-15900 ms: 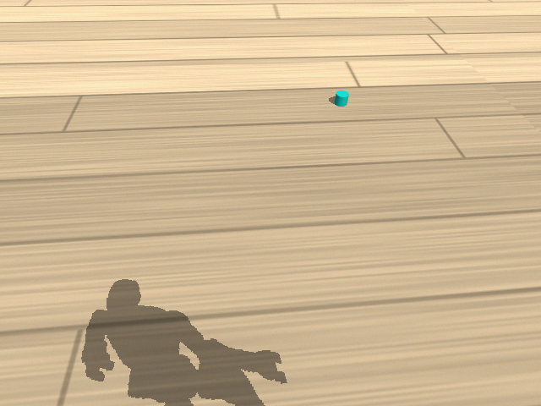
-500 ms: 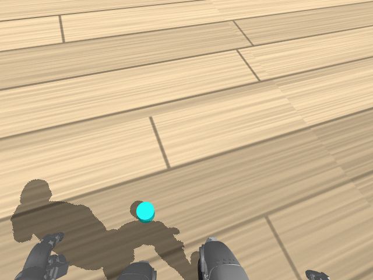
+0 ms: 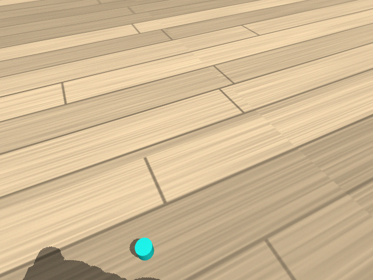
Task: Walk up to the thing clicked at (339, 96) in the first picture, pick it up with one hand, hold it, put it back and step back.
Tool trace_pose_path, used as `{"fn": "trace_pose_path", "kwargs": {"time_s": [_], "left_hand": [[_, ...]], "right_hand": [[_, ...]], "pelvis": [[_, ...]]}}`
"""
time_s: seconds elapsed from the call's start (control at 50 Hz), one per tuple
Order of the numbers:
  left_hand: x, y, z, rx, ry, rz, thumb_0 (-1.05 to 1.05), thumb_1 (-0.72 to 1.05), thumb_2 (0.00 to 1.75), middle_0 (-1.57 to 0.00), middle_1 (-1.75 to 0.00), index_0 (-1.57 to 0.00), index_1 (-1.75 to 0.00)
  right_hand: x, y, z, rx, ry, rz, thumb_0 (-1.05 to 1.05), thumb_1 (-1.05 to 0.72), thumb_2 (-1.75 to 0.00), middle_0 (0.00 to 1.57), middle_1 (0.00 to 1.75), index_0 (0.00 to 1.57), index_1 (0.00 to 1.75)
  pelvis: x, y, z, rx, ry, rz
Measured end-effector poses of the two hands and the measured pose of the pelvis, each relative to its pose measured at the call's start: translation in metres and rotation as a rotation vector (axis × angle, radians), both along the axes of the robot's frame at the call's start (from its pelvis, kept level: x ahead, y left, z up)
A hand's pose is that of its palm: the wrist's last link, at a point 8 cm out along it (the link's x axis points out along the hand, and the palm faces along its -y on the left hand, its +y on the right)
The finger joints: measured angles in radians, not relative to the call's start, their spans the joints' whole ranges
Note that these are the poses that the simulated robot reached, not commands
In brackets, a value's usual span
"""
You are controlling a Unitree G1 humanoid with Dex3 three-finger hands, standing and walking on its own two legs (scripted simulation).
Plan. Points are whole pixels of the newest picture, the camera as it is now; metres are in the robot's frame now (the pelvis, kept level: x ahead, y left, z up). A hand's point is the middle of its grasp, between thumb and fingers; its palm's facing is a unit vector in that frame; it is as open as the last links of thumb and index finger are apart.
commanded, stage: walk up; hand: left
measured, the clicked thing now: (144, 249) +0.44 +0.23 -0.72
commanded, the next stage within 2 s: stand in 0.48 s
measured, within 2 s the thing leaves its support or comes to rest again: neither
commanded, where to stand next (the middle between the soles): +0.04 -0.01 m, yaw -1 degrees
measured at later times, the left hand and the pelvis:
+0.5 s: hand out of the picture +0.11 +0.28 -0.15, palm faces +0.02 -0.93 -0.36, open 7.4 cm; pelvis +0.01 +0.02 +0.00, yaw +3 degrees
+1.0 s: hand out of the picture +0.05 +0.27 -0.14, palm faces +0.01 -0.94 -0.35, open 7.4 cm; pelvis +0.01 +0.02 +0.02, yaw +2 degrees
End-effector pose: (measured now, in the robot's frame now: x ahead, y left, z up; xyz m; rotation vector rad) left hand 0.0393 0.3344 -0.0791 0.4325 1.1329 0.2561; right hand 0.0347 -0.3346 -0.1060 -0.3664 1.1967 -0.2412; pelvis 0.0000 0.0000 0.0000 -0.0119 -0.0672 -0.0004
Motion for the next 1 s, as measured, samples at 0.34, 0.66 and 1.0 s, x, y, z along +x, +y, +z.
{"fn": "trace_pose_path", "kwargs": {"time_s": [0.34, 0.66, 1.0], "left_hand": [[0.052, -0.013, -0.016, -0.053, -0.055, 0.028, 0.01, 0.9, 0.9, -0.21, -0.3, -0.21, -0.3], [0.038, -0.011, -0.028, -0.141, 0.021, 0.057, 0.01, 0.91, 0.9, -0.21, -0.3, -0.2, -0.3], [0.006, -0.016, -0.021, -0.122, 0.117, 0.089, 0.01, 0.91, 0.9, -0.21, -0.3, -0.2, -0.3]], "right_hand": [[0.034, 0.045, -0.02, 0.079, 0.095, 0.051, 0.0, -0.91, -0.9, 0.2, 0.3, 0.2, 0.3], [0.106, 0.075, 0.014, 0.069, -0.099, 0.119, 0.0, -0.9, -0.9, 0.2, 0.3, 0.2, 0.3], [0.08, 0.061, 0.008, 0.085, -0.007, 0.064, 0.0, -0.9, -0.9, 0.2, 0.3, 0.2, 0.3]], "pelvis": [[0.02, 0.01, -0.003, 0.011, 0.011, 0.064], [0.016, 0.024, 0.012, 0.005, -0.001, 0.044], [0.012, 0.015, 0.021, 0.009, 0.004, 0.042]]}}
